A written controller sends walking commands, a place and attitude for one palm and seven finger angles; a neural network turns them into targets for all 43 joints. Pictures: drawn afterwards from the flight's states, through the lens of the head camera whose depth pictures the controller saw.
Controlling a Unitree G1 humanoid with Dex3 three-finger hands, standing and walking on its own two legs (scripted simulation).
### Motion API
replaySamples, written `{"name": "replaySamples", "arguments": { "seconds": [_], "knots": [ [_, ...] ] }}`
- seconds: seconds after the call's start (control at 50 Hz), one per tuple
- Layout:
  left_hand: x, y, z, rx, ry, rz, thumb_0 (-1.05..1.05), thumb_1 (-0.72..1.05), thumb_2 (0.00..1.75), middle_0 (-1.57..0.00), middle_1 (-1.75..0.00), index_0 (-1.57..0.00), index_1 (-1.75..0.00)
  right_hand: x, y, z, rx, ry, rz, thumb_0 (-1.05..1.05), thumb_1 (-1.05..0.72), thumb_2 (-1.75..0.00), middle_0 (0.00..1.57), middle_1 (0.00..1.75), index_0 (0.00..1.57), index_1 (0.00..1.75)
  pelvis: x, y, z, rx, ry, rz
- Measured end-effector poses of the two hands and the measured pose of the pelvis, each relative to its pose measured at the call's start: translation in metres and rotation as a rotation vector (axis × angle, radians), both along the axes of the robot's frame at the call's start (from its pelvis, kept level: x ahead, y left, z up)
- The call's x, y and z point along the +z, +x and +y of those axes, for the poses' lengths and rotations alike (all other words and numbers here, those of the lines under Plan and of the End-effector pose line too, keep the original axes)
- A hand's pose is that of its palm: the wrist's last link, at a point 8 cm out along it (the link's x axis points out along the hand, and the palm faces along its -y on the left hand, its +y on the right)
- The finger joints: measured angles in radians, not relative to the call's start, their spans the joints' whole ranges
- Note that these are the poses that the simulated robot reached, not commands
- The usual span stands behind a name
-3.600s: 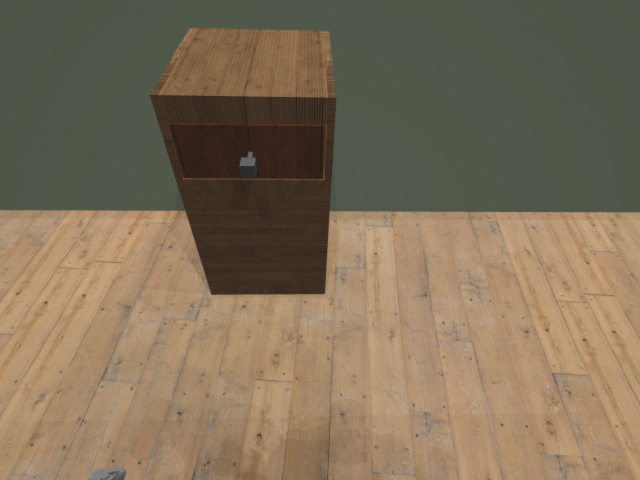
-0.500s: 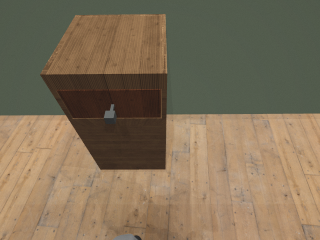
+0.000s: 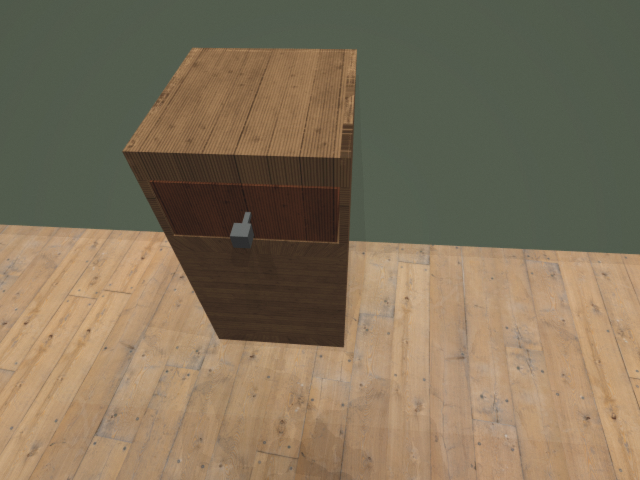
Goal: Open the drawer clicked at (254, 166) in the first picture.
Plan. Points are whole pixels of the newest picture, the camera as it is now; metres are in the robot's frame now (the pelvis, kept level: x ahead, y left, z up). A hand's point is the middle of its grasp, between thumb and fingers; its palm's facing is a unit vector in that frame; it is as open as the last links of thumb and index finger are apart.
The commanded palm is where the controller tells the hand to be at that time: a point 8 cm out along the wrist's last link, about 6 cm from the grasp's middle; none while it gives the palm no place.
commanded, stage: come to a stop and stand still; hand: left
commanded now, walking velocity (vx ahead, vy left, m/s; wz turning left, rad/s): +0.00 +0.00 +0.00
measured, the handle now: (244, 228) +0.59 +0.23 -0.13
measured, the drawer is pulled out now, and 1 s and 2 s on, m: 0.00 0.00 0.00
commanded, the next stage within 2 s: look again from close up in 0.54 s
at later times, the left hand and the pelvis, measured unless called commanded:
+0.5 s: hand out of the picture +0.01 +0.23 -0.19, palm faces +0.03 -0.99 -0.17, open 7.4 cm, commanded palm none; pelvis +0.01 +0.06 +0.00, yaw -1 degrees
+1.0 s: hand out of the picture +0.02 +0.22 -0.18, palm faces +0.00 -0.97 -0.24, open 7.4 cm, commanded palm none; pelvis +0.01 +0.04 -0.01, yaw -1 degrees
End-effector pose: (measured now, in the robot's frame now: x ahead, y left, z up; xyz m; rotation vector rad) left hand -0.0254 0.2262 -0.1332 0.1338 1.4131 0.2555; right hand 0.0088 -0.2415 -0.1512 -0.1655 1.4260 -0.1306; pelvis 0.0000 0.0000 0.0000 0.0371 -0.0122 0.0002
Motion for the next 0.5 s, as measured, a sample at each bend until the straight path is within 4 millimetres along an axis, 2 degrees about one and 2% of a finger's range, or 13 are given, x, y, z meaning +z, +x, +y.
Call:
{"name": "replaySamples", "arguments": {
  "seconds": [0.12,0.24,0.36,0.5],
  "knots": [
    [-0.022,-0.022,0.029,0.019,-0.042,0.067,0.01,0.9,0.9,-0.2,-0.3,-0.2,-0.3,0.0,0.036,0.037,0.028,-0.017,-0.145,0.0,-0.91,-0.9,0.2,0.3,0.2,0.3,-0.012,-0.001,0.03,0.0,-0.046,-0.005],
    [-0.028,-0.011,0.045,-0.002,-0.069,0.047,0.01,0.9,0.9,-0.2,-0.3,-0.2,-0.3,0.011,0.045,0.06,0.039,-0.039,-0.174,0.0,-0.94,-0.9,0.2,0.3,0.2,0.3,-0.008,0.003,0.047,-0.014,-0.034,-0.01],
    [-0.026,0.009,0.049,-0.043,-0.084,0.021,0.0,0.91,0.9,-0.2,-0.3,-0.19,-0.3,0.013,0.039,0.067,0.025,-0.044,-0.159,0.0,-0.94,-0.89,0.2,0.3,0.2,0.3,-0.005,0.005,0.057,-0.019,-0.038,-0.008],
    [-0.024,0.029,0.053,-0.071,-0.079,-0.001,0.0,0.9,0.9,-0.2,-0.3,-0.2,-0.3,0.01,0.012,0.073,-0.004,-0.034,-0.09,0.0,-0.93,-0.9,0.2,0.3,0.2,0.3,-0.004,0.009,0.06,-0.019,-0.038,-0.013]
  ]
}}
